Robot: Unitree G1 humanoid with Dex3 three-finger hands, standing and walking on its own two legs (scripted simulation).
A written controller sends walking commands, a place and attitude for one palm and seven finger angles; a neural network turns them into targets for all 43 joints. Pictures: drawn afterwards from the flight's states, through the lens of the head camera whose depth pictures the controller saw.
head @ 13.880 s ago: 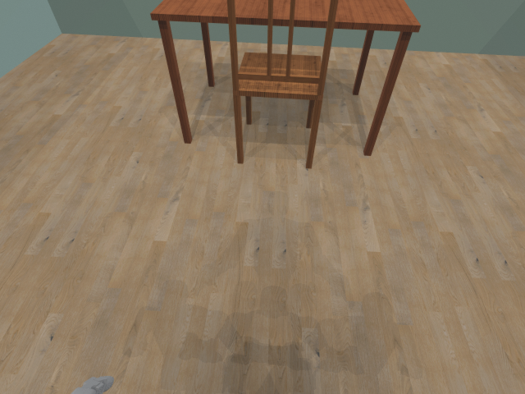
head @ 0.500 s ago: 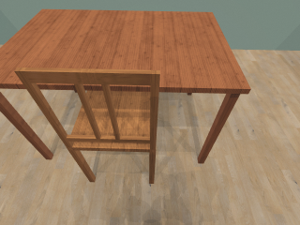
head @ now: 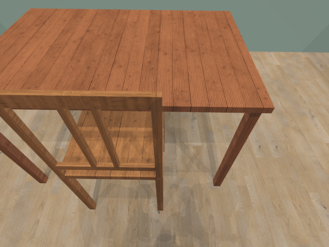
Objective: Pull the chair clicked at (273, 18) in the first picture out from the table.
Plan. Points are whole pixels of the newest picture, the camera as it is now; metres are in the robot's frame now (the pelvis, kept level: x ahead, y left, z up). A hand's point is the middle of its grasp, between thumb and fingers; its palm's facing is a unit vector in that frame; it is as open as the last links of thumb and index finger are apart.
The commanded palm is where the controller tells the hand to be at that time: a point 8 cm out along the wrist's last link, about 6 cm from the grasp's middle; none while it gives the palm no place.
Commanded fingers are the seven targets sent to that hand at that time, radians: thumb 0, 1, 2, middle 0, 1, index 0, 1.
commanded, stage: come to a stop and stand still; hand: left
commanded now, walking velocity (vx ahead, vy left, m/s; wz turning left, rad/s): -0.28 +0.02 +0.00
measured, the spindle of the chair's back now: (80, 141) +0.41 +0.30 -0.05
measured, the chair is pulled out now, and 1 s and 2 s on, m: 0.00 0.00 0.00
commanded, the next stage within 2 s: look again from close up in 1.80 s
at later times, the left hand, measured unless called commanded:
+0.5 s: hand out of the picture +0.07 +0.25 -0.16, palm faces +0.02 -0.97 -0.25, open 7.4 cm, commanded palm none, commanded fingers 0.00 0.90 0.90 -0.20 -0.30 -0.20 -0.30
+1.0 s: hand out of the picture -0.03 +0.29 -0.17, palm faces -0.03 -0.99 -0.15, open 7.4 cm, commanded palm none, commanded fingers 0.00 0.90 0.90 -0.20 -0.30 -0.20 -0.30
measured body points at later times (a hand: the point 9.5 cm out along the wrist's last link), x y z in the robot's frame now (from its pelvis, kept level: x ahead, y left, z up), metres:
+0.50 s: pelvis -0.03 +0.06 -0.01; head -0.02 +0.05 +0.44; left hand +0.07 +0.30 -0.14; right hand +0.06 -0.18 -0.15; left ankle -0.01 +0.12 -0.73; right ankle +0.00 -0.10 -0.68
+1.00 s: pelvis -0.05 +0.12 +0.01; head -0.02 +0.14 +0.46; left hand -0.02 +0.34 -0.16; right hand -0.09 -0.12 -0.13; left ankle -0.01 +0.13 -0.73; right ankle -0.10 -0.04 -0.70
